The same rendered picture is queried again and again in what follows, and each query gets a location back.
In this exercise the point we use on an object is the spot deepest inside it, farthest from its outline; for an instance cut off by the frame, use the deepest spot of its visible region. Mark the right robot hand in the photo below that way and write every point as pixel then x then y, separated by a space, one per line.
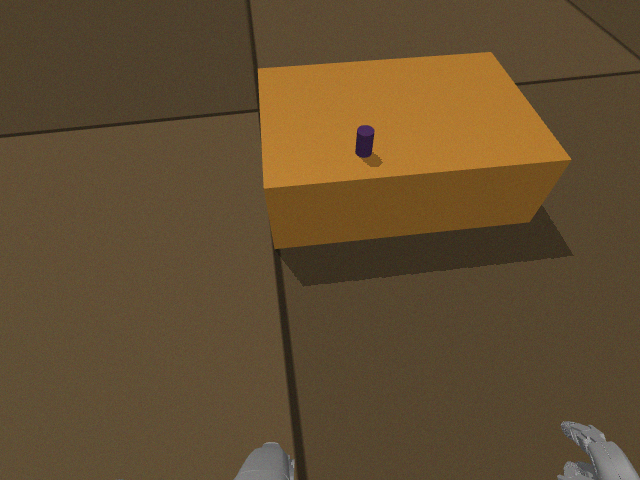
pixel 608 461

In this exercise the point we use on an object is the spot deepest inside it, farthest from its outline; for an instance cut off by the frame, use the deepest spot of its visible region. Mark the can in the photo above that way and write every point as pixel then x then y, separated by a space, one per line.
pixel 364 141

